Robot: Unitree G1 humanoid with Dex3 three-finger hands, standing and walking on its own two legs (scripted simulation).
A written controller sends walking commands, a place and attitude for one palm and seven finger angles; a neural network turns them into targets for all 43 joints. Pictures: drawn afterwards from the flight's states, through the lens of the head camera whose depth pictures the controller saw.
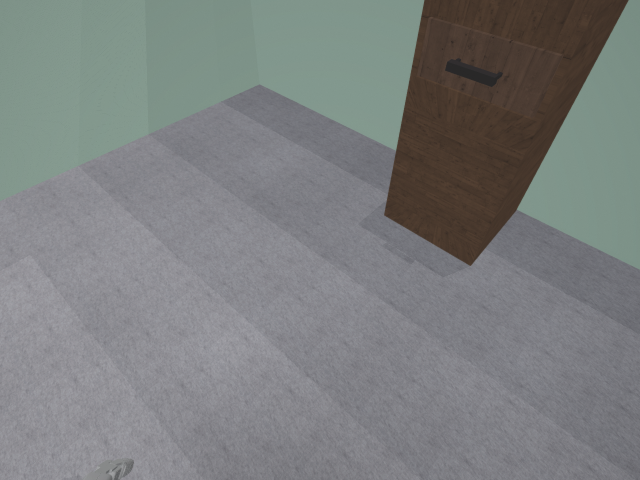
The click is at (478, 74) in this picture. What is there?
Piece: drawer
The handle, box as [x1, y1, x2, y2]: [445, 58, 502, 86]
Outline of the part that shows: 445,69 490,86 495,83 502,73 499,72 495,74 462,63 458,58 455,60 449,60 447,62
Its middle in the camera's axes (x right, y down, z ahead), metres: +0.44 -0.49 +1.12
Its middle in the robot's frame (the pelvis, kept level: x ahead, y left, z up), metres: +1.18 -0.39 -0.01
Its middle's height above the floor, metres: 0.75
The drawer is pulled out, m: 0.00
